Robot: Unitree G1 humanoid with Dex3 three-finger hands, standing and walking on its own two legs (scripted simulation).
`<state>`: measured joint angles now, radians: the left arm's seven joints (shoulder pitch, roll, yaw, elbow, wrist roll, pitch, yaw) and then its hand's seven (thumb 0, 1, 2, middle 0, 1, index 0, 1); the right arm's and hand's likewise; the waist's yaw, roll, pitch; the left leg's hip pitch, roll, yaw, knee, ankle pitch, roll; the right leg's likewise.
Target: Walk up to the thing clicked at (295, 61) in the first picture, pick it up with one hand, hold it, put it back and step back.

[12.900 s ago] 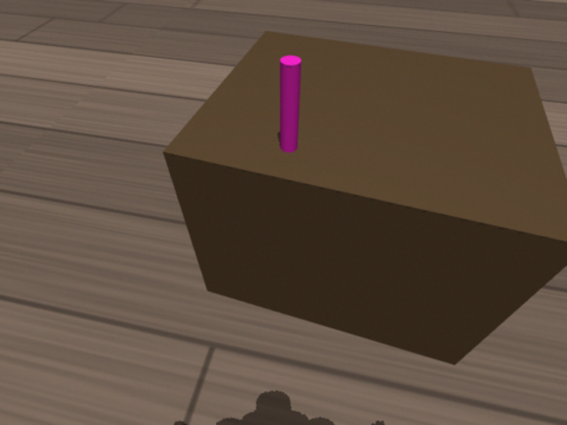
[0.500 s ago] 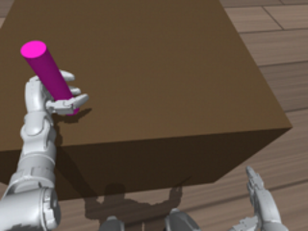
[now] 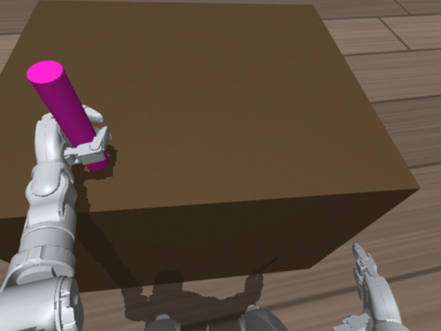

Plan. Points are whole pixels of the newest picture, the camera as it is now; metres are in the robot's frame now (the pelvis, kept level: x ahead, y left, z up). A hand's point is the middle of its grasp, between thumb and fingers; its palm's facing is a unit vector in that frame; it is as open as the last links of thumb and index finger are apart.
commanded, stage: settle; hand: left
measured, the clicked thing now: (76, 126) +0.44 +0.21 +0.11
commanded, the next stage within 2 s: lift in 0.50 s
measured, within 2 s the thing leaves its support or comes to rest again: neither
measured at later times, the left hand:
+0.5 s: hand (87, 116) +0.46 +0.19 +0.12, palm faces +0.11 -0.99 -0.01, open 5.3 cm
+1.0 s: hand (83, 102) +0.44 +0.18 +0.16, palm faces +0.12 -0.99 -0.01, open 5.3 cm
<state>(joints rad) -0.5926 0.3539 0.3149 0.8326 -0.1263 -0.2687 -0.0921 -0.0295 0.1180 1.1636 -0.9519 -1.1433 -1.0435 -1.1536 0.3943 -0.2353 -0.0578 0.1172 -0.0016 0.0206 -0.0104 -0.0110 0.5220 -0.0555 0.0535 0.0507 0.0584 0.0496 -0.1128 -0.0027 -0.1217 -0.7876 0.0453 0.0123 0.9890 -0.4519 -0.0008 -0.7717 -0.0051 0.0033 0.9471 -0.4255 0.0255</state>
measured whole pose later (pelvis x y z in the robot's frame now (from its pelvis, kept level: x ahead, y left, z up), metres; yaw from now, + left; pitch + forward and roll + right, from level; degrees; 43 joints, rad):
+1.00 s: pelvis +0.01 +0.00 +0.03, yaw +0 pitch +8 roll -1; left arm -0.58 0.33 0.26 0.68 -0.16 -0.08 -0.07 -0.03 0.12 1.17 -0.95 -1.15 -1.04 -1.16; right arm 0.32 -0.24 -0.09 0.35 0.04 -0.03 -0.06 -0.01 0.55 -0.05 0.05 0.05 0.06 0.05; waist -0.07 0.02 -0.11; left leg -0.56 0.04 0.02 0.80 -0.39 -0.01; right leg -0.55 -0.01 0.01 0.77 -0.37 0.02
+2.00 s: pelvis -0.01 -0.01 +0.05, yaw +2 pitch -2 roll +0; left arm -0.39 0.27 0.25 0.01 -0.22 0.49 -0.05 -0.02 0.11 1.17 -0.95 -1.15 -1.04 -1.15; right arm 0.28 -0.23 -0.09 0.60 0.05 -0.23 -0.08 -0.01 0.55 -0.05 0.05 0.05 0.06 0.05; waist 0.00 0.07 -0.07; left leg -0.28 0.02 0.00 0.59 -0.28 -0.01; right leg -0.28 -0.03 -0.01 0.59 -0.28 0.02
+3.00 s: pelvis +0.00 -0.01 +0.05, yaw +2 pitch -2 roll +0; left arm -0.37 0.27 0.27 -0.16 -0.24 0.65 -0.06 -0.02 0.13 1.16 -0.94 -1.16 -1.04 -1.16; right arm 0.27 -0.23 -0.09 0.63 0.06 -0.25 -0.07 -0.01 0.54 -0.06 0.05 0.05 0.06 0.05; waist 0.02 0.08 -0.07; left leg -0.25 0.02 0.00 0.58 -0.29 -0.01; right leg -0.24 -0.03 -0.02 0.57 -0.29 0.02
